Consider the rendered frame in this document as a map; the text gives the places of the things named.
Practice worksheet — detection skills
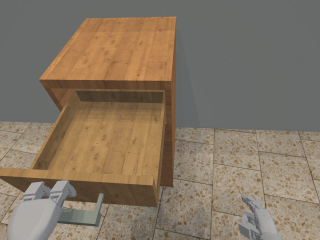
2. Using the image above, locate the right robot hand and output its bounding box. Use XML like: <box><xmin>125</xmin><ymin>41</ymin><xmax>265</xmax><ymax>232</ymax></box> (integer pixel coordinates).
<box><xmin>238</xmin><ymin>194</ymin><xmax>279</xmax><ymax>240</ymax></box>

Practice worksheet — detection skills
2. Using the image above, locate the cabinet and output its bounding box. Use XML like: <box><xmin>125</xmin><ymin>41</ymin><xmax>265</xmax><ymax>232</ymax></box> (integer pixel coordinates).
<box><xmin>39</xmin><ymin>16</ymin><xmax>176</xmax><ymax>187</ymax></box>

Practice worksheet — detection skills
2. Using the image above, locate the drawer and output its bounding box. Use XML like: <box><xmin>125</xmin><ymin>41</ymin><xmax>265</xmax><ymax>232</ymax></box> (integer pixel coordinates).
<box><xmin>0</xmin><ymin>89</ymin><xmax>166</xmax><ymax>208</ymax></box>

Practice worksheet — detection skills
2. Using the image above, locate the left robot hand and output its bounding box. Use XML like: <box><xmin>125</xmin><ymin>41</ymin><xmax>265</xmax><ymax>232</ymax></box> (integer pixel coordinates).
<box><xmin>7</xmin><ymin>180</ymin><xmax>77</xmax><ymax>240</ymax></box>

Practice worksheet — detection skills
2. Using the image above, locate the handle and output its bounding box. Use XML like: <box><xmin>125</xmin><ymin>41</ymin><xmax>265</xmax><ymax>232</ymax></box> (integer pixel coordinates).
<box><xmin>57</xmin><ymin>193</ymin><xmax>105</xmax><ymax>227</ymax></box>

